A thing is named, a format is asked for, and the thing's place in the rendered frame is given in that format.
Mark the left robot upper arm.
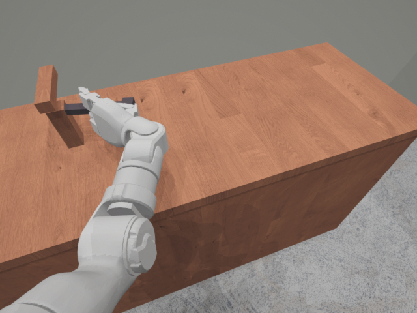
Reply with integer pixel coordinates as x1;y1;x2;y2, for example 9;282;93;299
0;215;157;313

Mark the counter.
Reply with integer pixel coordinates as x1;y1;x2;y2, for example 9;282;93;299
0;42;417;313

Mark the tap lever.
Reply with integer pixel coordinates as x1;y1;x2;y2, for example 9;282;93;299
64;97;135;115

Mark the left robot hand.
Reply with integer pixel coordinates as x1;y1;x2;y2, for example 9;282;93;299
78;87;139;147

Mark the left robot forearm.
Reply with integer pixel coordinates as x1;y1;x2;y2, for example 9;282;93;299
78;116;169;262

